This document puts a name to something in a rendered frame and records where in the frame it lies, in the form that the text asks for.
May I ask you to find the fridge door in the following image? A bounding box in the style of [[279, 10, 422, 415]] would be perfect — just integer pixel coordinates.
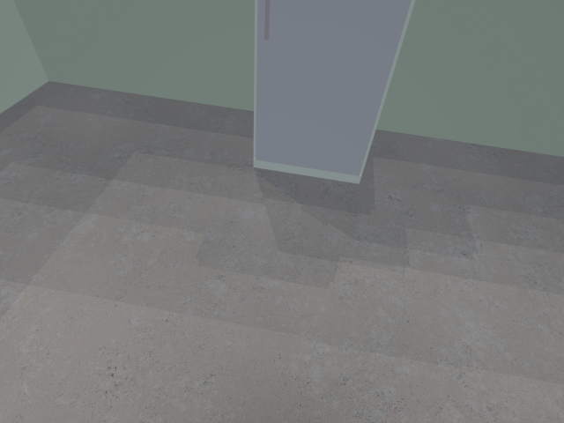
[[256, 0, 412, 176]]

